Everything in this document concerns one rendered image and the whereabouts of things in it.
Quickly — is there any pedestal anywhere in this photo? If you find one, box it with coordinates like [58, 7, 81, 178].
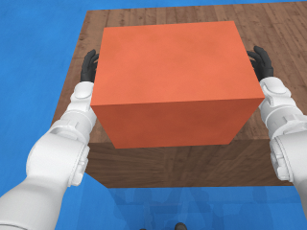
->
[50, 1, 307, 189]

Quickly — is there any robot right upper arm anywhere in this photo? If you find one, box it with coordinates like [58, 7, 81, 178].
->
[270, 130, 307, 220]

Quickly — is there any carton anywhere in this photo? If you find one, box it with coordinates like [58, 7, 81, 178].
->
[90, 20, 265, 149]

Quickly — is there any robot left hand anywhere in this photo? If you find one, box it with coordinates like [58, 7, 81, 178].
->
[80, 49, 100, 83]

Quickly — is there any left robot forearm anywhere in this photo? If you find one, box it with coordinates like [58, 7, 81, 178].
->
[26, 81, 97, 175]

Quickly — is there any robot left upper arm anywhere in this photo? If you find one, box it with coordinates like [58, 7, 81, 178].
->
[0, 132, 90, 230]

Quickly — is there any robot right hand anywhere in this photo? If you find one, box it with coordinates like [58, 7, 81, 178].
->
[246, 45, 274, 82]

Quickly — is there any right robot forearm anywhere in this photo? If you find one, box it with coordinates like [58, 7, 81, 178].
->
[258, 77, 307, 140]

